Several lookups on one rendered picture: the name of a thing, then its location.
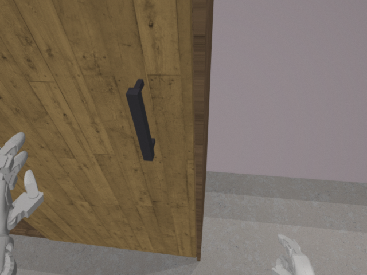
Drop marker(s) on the handle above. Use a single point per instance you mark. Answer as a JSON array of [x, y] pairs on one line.
[[138, 113]]

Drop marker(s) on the robot left forearm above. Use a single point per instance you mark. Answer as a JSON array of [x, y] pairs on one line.
[[8, 264]]

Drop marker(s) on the wardrobe door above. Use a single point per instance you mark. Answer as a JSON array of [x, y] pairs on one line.
[[65, 69], [24, 225]]

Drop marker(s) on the robot right hand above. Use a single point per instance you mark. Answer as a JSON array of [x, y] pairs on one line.
[[299, 264]]

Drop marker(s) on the robot left hand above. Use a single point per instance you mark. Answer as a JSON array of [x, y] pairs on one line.
[[10, 166]]

